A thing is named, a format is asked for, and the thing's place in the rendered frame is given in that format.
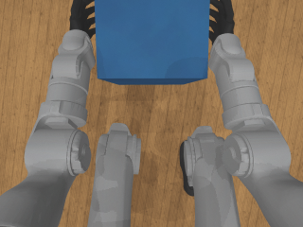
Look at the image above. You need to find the carton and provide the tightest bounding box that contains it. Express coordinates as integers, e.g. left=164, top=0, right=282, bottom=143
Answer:
left=94, top=0, right=210, bottom=85

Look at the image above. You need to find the right robot upper arm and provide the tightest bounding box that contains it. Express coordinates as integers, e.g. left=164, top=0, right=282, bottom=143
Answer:
left=222, top=130, right=303, bottom=227

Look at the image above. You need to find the right robot shin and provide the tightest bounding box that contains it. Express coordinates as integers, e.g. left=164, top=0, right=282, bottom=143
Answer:
left=187, top=126, right=225, bottom=186

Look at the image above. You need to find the left robot upper arm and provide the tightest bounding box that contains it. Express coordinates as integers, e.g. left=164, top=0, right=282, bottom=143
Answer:
left=0, top=129, right=92, bottom=227

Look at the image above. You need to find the left robot hand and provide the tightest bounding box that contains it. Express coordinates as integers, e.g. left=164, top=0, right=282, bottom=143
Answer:
left=69, top=0, right=96, bottom=39

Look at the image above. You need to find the right robot forearm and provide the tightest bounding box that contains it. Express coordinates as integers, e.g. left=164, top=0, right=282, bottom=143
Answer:
left=208, top=33, right=292, bottom=161

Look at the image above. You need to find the right robot hand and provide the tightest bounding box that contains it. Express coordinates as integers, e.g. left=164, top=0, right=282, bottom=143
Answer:
left=208, top=0, right=235, bottom=45

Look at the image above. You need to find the robot right thigh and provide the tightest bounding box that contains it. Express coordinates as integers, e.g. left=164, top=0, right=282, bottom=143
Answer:
left=184, top=132, right=241, bottom=227

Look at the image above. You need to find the left robot forearm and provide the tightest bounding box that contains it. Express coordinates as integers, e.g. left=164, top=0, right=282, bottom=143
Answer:
left=24, top=29, right=96, bottom=168

